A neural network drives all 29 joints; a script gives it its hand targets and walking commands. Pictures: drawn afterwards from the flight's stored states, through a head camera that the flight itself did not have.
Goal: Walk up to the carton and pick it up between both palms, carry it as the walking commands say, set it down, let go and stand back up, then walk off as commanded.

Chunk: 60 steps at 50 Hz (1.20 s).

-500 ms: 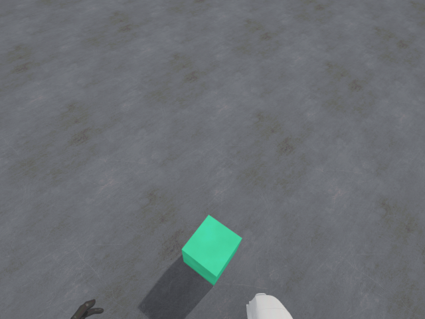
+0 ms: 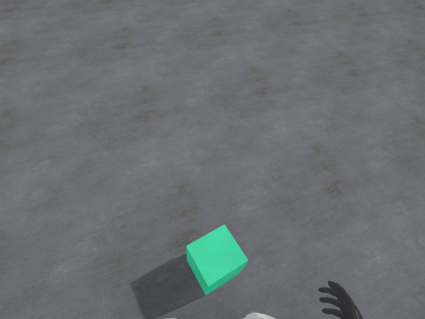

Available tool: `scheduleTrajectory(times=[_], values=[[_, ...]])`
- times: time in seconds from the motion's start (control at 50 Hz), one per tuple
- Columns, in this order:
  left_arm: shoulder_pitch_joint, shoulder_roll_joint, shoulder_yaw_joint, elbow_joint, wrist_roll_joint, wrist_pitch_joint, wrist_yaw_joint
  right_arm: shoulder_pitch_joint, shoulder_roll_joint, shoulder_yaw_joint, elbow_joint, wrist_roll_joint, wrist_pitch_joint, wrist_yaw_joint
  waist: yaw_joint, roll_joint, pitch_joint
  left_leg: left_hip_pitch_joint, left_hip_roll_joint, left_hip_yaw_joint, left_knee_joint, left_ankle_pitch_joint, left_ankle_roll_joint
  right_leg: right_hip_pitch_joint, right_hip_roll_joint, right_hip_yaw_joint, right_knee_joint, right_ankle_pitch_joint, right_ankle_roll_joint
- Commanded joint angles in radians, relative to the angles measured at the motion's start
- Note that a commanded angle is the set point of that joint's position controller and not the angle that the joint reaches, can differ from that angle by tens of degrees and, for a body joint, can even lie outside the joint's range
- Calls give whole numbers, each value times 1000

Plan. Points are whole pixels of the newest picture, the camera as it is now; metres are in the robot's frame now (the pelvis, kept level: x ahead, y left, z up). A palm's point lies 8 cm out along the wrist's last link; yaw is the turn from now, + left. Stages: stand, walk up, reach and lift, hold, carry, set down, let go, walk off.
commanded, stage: walk off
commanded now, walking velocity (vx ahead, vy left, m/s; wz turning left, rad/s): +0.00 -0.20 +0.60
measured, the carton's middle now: (215, 260) +0.40 -0.04 -0.66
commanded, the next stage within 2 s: none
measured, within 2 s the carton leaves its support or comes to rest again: neither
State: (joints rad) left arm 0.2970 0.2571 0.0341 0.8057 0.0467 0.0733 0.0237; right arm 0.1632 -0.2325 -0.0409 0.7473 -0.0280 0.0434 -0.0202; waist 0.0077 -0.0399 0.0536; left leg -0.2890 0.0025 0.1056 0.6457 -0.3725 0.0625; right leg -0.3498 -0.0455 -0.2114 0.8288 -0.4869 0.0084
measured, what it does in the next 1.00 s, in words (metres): steps to the right, turning left: right foot, then left foot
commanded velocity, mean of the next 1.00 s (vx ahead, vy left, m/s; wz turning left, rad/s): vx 0.00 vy -0.20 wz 0.60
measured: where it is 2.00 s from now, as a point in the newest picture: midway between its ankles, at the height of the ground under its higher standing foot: (292, 296)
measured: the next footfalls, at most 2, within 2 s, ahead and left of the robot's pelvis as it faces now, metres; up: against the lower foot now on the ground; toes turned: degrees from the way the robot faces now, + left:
right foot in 0.40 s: +0.11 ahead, -0.26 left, +0.00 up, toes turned +10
left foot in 0.76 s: +0.04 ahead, -0.12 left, +0.00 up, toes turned +34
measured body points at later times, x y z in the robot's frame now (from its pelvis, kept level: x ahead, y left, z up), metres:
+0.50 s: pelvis +0.03 -0.15 +0.01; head +0.08 -0.16 +0.46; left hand +0.09 +0.13 -0.09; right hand +0.18 -0.43 -0.12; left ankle -0.04 -0.01 -0.66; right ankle +0.07 -0.27 -0.72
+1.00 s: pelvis +0.08 -0.23 +0.02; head +0.10 -0.17 +0.47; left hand +0.01 +0.05 -0.12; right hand +0.31 -0.42 -0.07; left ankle +0.00 -0.14 -0.72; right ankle +0.18 -0.39 -0.63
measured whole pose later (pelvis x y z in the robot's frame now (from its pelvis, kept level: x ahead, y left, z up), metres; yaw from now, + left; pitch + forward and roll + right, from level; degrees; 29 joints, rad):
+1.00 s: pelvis +0.08 -0.23 +0.02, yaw +34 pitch +2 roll -4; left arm 0.24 0.29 0.06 0.72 0.04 0.09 -0.03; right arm 0.26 -0.28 -0.06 0.74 -0.02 0.03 -0.03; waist -0.02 -0.02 0.08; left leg -0.24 0.06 -0.03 0.46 -0.25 0.00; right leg -0.54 -0.08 0.00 1.07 -0.30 0.12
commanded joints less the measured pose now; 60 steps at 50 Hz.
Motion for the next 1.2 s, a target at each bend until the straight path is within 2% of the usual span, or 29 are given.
scheduleTrajectory(times=[0.0,0.02,0.04,0.1,0.24,0.32,0.34,0.36,0.38,0.4,0.42,0.46,0.52,0.58,0.64,0.68,0.72,0.74,0.76,0.78,0.8,0.82,0.86,0.9,0.94,1.06,1.12,1.16,1.18], values=[[-97,123,28,-118,-2,0,-12,193,-245,-69,-7,8,4,-28,-95,171,2,187,463,-527,-353,503,188,-352,-53,218,334,-8,77],[-71,122,34,-102,-8,-4,-20,109,-214,-60,-24,6,1,-26,-49,131,14,168,383,-435,-353,479,134,-334,-65,226,309,83,88],[-58,125,40,-98,-1,-2,-26,66,-207,-56,-32,10,-7,-26,-30,149,7,166,332,-378,-343,511,98,-318,-63,228,295,136,99],[-10,89,36,-86,-2,6,-47,83,-212,-63,-26,13,-25,-17,-21,165,-68,171,261,-289,-303,628,60,-248,-32,206,303,215,115],[-134,61,23,-155,-19,13,-59,132,-279,-95,-19,-9,-15,-5,-85,289,-28,84,218,-339,-301,284,63,-177,4,176,16,181,128],[-65,87,35,-155,-28,3,-49,60,-313,-111,-45,-11,-9,-1,-45,338,-55,-7,246,-419,-254,348,24,43,24,182,-211,131,91],[5,88,40,-130,-27,-2,-40,37,-308,-110,-50,-7,-11,-4,-5,310,-61,-46,234,-422,-206,364,-8,150,21,173,-354,216,74],[77,111,48,-103,-14,-14,-29,57,-262,-98,-50,-7,-17,-7,23,228,-87,-117,182,-393,-122,288,-45,287,-4,166,-463,268,58],[118,173,62,-92,0,-25,-25,133,-170,-79,-46,-19,-20,-9,16,-24,-133,-222,60,-278,90,-19,-77,406,-199,340,-555,198,36],[28,303,78,-145,-8,-23,-30,153,-87,-58,-81,-6,-14,-21,-9,-349,-127,-354,-92,-147,295,-341,-116,300,-388,495,-553,350,-73],[-5,256,64,-159,-9,-23,-37,103,-146,-66,-83,-7,-1,-30,20,-350,-132,-312,-28,-163,496,-329,-100,188,-370,478,-596,332,-142],[-75,127,29,-166,-7,-25,-35,80,-206,-92,-54,-1,10,-14,-20,-174,-59,-281,-15,-167,589,-170,-84,111,-244,287,-554,343,-107],[-97,89,19,-172,-8,-34,-10,130,-184,-85,-19,-5,15,11,-32,-163,-65,-277,-7,-93,585,-96,-113,183,-190,172,-483,544,-130],[-26,82,18,-153,-5,-35,3,52,-138,-62,-50,-2,19,19,15,-157,-63,-285,9,-52,436,-122,-111,259,-230,183,-472,552,-181],[7,95,22,-131,2,-33,3,-6,-97,-37,-84,7,18,19,30,-163,-82,-166,16,-11,225,-179,-79,262,-248,152,-430,653,-193],[26,110,29,-115,2,-32,1,6,-82,-28,-86,13,15,16,24,-143,-99,-93,11,9,102,-142,-58,267,-257,142,-396,724,-194],[21,123,34,-100,-8,-28,-3,66,-73,-25,-74,10,0,11,-23,-78,-106,76,-1,32,-114,27,-50,174,-218,75,-303,637,-151],[36,122,34,-94,-15,-27,-3,144,-121,-41,-64,0,-14,6,-77,15,-122,269,74,-75,-286,159,-44,22,-182,21,-179,546,-77],[29,60,19,-136,-13,-29,-11,203,-273,-77,-75,-14,-22,-1,-106,333,-112,450,453,-545,-379,277,47,-311,-61,-18,72,-47,17],[-72,103,25,-185,6,-11,-10,260,-338,-98,-56,4,-7,-16,-147,339,-83,285,573,-695,-355,620,190,-353,-21,152,230,-163,47],[-98,124,32,-180,-1,-1,-17,242,-281,-82,-49,9,-1,-23,-123,203,-51,253,517,-569,-323,671,209,-342,-53,208,331,-88,70],[-88,117,31,-161,-9,1,-24,168,-232,-67,-55,13,-2,-23,-81,156,-12,209,436,-477,-321,615,169,-342,-57,219,347,18,83],[-45,120,42,-141,0,1,-33,57,-202,-55,-77,14,-13,-24,-30,166,-14,187,315,-353,-316,624,88,-310,-58,219,310,138,104],[-11,98,38,-129,-1,6,-46,73,-206,-59,-69,15,-26,-18,-21,178,-71,186,267,-291,-288,701,62,-257,-33,205,319,196,113],[-26,75,32,-139,-6,10,-53,101,-231,-69,-58,10,-32,-16,-27,179,-85,168,250,-282,-277,675,53,-243,-25,199,288,209,115],[-133,56,22,-195,-20,14,-63,116,-286,-96,-54,-11,-15,-3,-82,299,-40,58,213,-350,-292,257,59,-152,14,170,-5,164,121],[-80,79,33,-193,-27,7,-54,59,-312,-108,-70,-12,-11,1,-49,341,-57,-19,238,-414,-266,306,28,18,28,178,-172,124,91],[58,94,45,-141,-19,-7,-36,32,-280,-101,-75,-7,-17,-5,24,264,-82,-111,198,-410,-159,298,-35,243,16,161,-421,253,60],[122,145,59,-118,-3,-20,-29,95,-202,-85,-70,-15,-22,-7,33,93,-127,-207,105,-333,-5,108,-67,381,-107,254,-503,211,40]])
